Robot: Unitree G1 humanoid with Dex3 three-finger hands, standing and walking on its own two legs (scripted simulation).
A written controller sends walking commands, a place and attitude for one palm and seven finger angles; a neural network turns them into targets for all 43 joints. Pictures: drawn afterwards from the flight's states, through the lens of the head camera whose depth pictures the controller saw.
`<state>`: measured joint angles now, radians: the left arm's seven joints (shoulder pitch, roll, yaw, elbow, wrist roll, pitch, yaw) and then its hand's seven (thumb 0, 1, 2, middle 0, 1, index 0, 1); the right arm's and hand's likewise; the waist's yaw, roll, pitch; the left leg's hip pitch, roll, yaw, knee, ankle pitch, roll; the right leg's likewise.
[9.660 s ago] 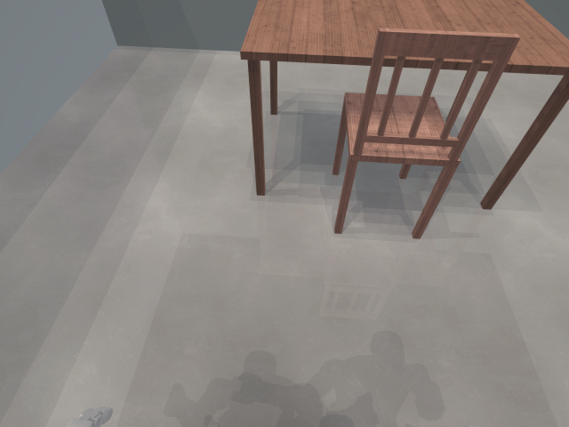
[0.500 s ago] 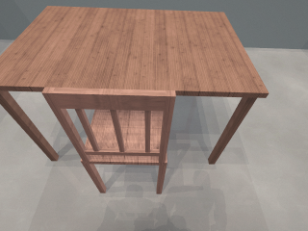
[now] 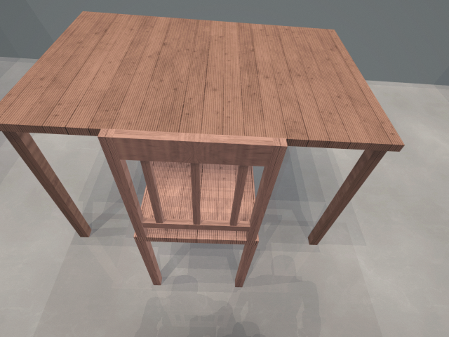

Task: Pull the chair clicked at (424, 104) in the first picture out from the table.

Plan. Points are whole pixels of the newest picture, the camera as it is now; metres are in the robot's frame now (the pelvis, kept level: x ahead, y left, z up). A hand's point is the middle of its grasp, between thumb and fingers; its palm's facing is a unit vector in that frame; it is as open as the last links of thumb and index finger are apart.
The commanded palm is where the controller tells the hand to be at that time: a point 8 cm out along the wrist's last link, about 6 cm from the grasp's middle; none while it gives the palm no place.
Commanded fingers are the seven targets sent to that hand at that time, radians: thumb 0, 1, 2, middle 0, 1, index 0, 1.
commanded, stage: come to a stop and stand still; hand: left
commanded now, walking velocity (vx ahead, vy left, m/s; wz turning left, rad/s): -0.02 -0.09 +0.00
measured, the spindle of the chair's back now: (196, 195) +0.45 +0.09 -0.09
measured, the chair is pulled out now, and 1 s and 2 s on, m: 0.00 0.00 0.00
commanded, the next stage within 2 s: look again from close up in 1.08 s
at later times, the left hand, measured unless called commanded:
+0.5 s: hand out of the picture -0.01 +0.13 -0.17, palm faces +0.01 -0.97 -0.22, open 7.4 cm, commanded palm none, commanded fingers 0.00 0.90 0.90 -0.20 -0.30 -0.20 -0.30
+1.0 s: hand out of the picture +0.04 +0.09 -0.17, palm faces +0.02 -0.98 -0.21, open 7.3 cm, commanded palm none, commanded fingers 0.00 0.90 0.90 -0.20 -0.30 -0.20 -0.30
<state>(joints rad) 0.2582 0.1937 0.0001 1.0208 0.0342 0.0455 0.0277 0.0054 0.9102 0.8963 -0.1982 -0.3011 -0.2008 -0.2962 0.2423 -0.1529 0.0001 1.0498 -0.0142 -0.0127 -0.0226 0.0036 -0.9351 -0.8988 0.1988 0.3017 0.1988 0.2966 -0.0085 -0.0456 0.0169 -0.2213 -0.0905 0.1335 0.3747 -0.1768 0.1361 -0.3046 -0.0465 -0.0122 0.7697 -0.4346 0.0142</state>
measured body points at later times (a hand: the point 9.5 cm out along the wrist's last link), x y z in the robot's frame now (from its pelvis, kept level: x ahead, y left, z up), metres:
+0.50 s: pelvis +0.02 -0.03 +0.00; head +0.03 -0.06 +0.45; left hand -0.01 +0.18 -0.15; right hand +0.03 -0.25 -0.17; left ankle +0.02 +0.03 -0.74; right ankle -0.03 -0.14 -0.74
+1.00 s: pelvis +0.04 -0.08 +0.00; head +0.06 -0.08 +0.45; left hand +0.04 +0.15 -0.16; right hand +0.07 -0.30 -0.16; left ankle +0.02 +0.03 -0.74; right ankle -0.03 -0.14 -0.74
